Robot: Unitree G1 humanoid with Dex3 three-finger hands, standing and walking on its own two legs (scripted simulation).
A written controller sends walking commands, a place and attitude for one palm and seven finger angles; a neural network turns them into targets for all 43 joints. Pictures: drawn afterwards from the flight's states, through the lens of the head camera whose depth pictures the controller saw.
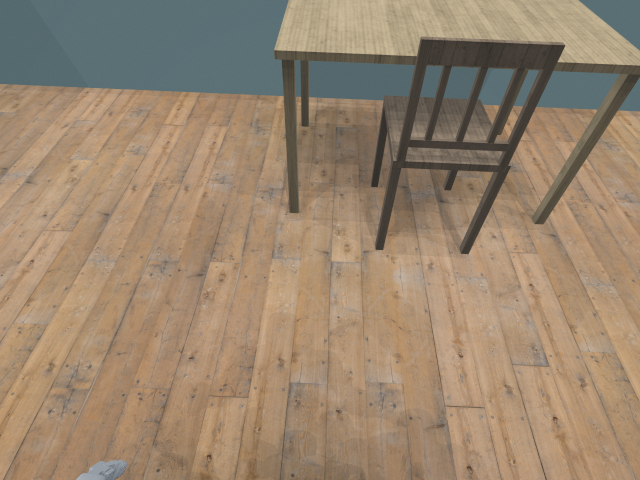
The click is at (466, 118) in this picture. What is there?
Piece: chair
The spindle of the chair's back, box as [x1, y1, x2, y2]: [455, 67, 488, 141]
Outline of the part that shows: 488,67 479,67 455,138 456,141 462,141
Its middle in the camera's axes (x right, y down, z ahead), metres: +0.44 -0.39 +1.14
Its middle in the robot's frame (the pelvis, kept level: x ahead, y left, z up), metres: +1.13 -0.39 -0.10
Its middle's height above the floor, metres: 0.67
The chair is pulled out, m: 0.00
